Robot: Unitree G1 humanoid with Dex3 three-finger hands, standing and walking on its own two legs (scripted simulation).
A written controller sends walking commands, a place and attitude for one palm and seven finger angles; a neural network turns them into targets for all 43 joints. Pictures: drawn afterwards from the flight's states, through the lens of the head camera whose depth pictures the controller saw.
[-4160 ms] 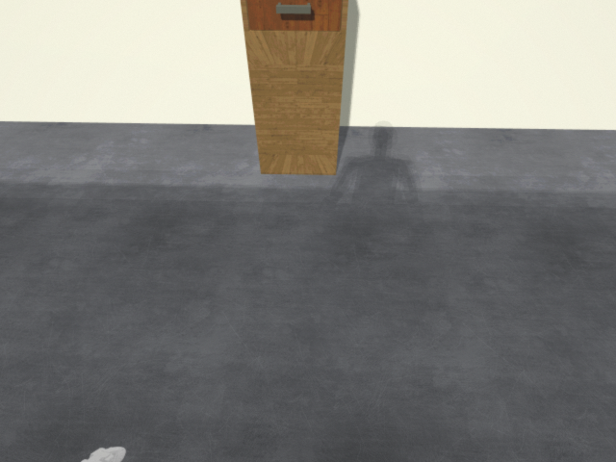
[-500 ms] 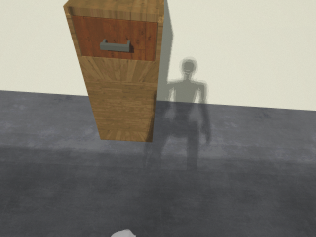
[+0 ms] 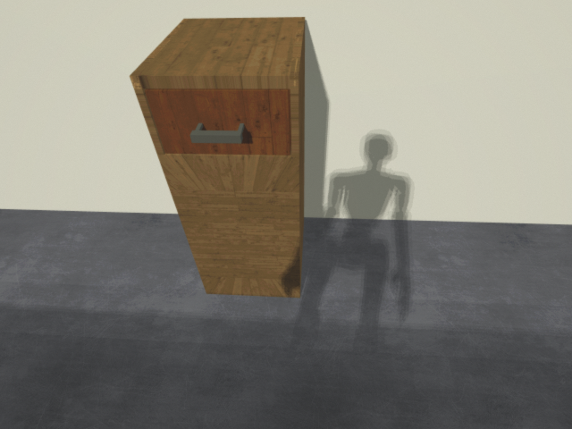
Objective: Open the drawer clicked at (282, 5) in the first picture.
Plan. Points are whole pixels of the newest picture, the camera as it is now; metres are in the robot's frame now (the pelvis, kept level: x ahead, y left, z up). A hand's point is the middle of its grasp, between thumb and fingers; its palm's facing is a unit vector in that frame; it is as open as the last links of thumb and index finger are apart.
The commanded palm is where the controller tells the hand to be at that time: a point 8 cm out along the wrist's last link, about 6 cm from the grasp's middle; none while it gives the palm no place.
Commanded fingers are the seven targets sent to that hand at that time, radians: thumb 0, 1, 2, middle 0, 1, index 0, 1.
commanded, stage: take the last steps up to it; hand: left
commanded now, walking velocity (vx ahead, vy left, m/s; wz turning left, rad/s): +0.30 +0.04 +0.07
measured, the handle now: (218, 131) +0.77 +0.22 +0.03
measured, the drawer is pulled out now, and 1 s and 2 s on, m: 0.00 0.00 0.00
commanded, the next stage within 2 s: come to a stop and stand still in 0.54 s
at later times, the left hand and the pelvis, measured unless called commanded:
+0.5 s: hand out of the picture +0.08 +0.23 -0.18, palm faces +0.10 -0.98 -0.16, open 7.4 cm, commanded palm none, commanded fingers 0.00 0.90 0.90 -0.20 -0.30 -0.20 -0.30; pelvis +0.14 +0.06 +0.00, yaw +1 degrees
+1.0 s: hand (181, 349) +0.30 +0.23 -0.16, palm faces +0.07 -0.97 -0.23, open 7.3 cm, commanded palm none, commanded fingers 0.00 0.90 0.90 -0.20 -0.30 -0.20 -0.30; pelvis +0.21 +0.05 +0.00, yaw +3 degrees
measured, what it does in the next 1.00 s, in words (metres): walks ahead: left foot, then right foot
